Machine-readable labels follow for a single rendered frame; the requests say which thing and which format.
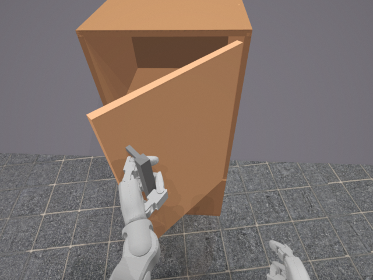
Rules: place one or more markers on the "handle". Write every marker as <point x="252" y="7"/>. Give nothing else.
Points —
<point x="144" y="168"/>

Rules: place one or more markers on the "robot left hand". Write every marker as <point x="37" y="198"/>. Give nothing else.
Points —
<point x="130" y="192"/>

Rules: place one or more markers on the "cupboard door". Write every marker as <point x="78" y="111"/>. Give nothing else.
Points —
<point x="184" y="119"/>

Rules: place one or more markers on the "left robot forearm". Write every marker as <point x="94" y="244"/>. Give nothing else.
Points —
<point x="141" y="252"/>

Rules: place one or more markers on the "robot right hand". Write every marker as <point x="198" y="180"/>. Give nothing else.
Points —
<point x="293" y="268"/>

